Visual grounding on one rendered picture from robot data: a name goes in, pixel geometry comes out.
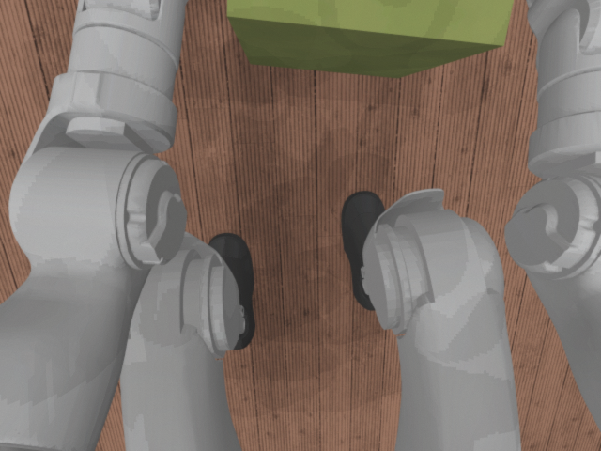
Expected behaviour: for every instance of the robot left upper arm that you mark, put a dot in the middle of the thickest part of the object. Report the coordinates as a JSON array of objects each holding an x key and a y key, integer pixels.
[{"x": 92, "y": 222}]

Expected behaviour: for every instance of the carton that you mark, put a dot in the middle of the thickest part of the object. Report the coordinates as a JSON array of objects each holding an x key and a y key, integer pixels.
[{"x": 385, "y": 38}]

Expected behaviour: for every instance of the robot right shin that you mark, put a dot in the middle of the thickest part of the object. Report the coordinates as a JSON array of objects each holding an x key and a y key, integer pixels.
[{"x": 431, "y": 199}]

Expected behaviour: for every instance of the robot right upper arm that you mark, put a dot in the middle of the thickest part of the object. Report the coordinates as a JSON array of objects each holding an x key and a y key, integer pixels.
[{"x": 555, "y": 236}]

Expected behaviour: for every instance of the left robot foot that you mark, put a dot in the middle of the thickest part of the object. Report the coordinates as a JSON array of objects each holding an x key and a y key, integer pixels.
[{"x": 235, "y": 252}]

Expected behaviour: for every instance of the robot right forearm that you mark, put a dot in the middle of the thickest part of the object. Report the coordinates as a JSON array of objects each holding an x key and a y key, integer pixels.
[{"x": 568, "y": 62}]

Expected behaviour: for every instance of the robot left forearm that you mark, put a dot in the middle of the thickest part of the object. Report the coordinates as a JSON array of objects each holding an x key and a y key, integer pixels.
[{"x": 118, "y": 90}]

